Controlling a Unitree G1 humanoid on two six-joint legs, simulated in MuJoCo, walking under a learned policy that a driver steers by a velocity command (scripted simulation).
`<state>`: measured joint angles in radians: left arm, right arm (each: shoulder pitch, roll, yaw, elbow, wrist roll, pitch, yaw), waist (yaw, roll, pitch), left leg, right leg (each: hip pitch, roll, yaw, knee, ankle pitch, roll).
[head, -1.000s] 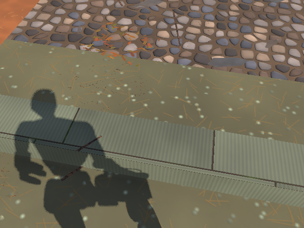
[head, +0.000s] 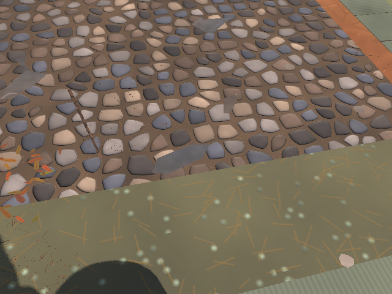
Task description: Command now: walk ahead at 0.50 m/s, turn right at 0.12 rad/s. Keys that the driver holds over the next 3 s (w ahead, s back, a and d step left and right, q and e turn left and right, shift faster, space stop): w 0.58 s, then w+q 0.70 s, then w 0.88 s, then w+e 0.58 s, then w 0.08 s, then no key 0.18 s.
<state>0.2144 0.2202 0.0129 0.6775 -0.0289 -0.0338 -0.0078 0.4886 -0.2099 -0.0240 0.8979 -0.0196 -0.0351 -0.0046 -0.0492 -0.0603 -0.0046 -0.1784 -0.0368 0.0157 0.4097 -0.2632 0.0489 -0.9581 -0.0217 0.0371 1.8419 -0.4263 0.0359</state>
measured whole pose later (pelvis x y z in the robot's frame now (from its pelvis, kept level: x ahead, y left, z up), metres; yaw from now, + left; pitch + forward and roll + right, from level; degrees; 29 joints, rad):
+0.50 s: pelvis +0.29 -0.07 +0.13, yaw +1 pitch +2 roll +0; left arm 0.42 0.19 0.01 0.96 0.02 -0.08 -0.05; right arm 0.14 -0.24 0.00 0.72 0.02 -0.06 0.02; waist 0.00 0.05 -0.08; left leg -0.81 0.00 -0.14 1.51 -0.08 0.13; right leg -0.28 0.01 -0.13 0.53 -0.28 -0.07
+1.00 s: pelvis +0.58 -0.01 +0.13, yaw +11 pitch +2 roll +1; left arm 0.27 0.27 0.03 0.87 -0.01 -0.13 0.00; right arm 0.20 -0.27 -0.06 0.74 0.01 -0.05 0.04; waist 0.01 0.00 0.03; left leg -0.34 -0.10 0.03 0.46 -0.15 0.10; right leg -0.36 -0.05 0.03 1.25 -0.36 -0.02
